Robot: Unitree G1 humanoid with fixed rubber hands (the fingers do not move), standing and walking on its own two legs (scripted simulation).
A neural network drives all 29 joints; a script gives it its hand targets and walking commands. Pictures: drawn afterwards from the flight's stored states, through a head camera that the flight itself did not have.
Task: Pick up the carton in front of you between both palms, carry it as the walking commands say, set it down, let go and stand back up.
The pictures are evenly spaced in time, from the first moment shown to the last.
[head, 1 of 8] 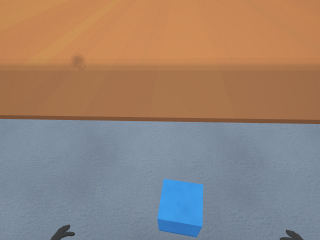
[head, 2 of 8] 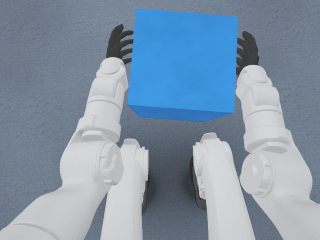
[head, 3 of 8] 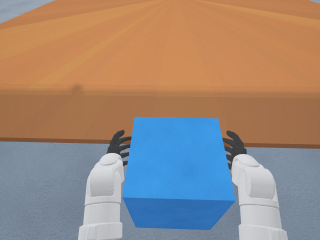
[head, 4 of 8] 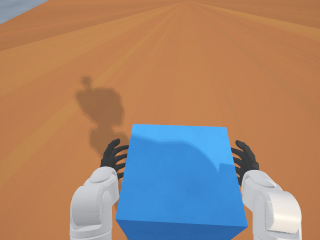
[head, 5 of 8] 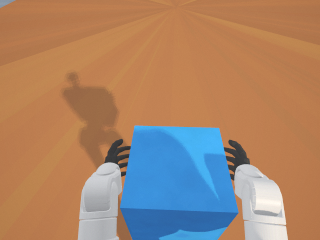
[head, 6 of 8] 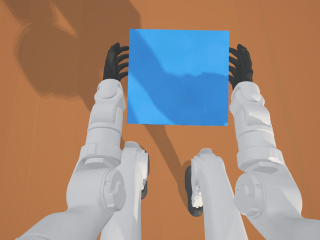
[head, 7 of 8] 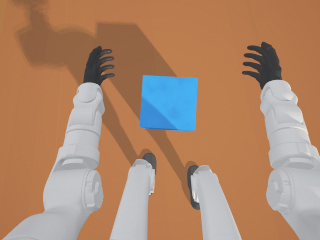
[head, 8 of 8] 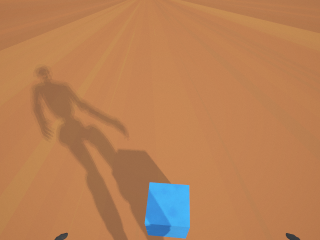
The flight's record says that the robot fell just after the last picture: no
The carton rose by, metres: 0.80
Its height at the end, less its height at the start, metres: +0.05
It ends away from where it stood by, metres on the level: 3.22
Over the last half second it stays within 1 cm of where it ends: yes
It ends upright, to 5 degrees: yes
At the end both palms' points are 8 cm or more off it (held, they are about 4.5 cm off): yes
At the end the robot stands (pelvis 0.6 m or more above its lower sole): yes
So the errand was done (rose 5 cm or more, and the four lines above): yes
